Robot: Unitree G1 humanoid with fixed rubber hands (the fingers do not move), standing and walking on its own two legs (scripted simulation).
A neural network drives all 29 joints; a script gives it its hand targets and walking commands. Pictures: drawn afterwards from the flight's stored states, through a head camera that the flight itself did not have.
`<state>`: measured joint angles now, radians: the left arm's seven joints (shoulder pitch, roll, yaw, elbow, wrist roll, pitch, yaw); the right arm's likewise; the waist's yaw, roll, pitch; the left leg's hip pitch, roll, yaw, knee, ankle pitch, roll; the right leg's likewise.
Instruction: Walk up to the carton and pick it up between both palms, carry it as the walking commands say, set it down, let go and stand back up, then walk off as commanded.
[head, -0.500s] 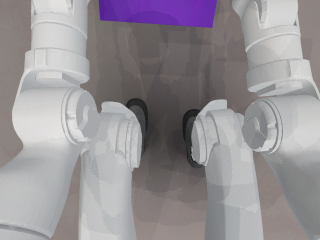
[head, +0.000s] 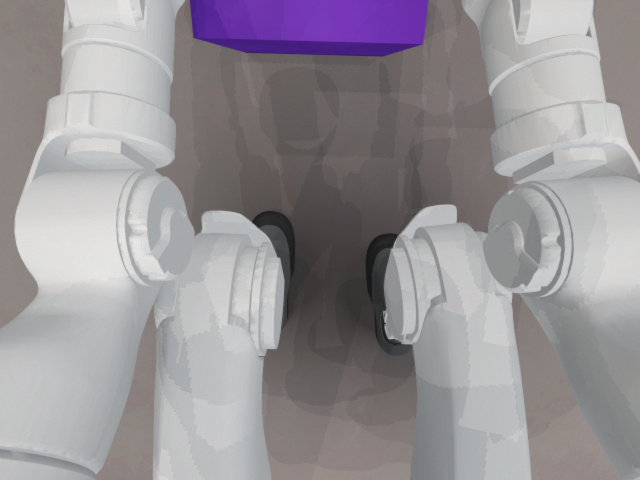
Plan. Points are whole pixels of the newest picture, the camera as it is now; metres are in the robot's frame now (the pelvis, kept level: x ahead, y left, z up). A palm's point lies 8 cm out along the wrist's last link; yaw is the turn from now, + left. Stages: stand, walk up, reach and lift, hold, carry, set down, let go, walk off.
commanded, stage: set down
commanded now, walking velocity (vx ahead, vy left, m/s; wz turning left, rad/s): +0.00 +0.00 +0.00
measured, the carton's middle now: out of the picture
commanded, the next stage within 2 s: none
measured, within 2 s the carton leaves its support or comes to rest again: rests again in 0.12 s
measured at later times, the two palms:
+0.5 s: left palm out of the picture +0.59 +0.17 -0.17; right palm out of the picture +0.57 -0.12 -0.17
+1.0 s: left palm out of the picture +0.59 +0.17 -0.17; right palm out of the picture +0.58 -0.12 -0.17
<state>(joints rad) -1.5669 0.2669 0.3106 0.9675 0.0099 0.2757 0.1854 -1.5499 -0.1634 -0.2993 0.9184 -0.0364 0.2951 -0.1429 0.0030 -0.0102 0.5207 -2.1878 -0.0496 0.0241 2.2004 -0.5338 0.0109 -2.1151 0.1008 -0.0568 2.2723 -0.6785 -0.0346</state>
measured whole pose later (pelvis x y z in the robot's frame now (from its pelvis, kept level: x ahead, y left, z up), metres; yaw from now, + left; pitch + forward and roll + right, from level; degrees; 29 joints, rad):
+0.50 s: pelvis +0.02 +0.00 +0.00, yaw +0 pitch +33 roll +1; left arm -1.53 0.30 0.39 0.95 0.02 0.22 0.01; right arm -1.51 -0.14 -0.34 0.86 -0.05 0.25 -0.05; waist 0.00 0.00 0.49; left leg -2.21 -0.04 0.02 2.22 -0.59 0.01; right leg -2.14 0.11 -0.06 2.29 -0.73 -0.04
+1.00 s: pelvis +0.02 +0.00 -0.01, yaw +0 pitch +32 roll +0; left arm -1.55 0.30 0.44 0.97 0.05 0.20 -0.04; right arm -1.54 -0.15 -0.39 0.88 -0.11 0.24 0.01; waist 0.00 0.01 0.52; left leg -2.21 -0.04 0.03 2.24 -0.59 0.01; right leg -2.14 0.11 -0.05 2.30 -0.73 -0.04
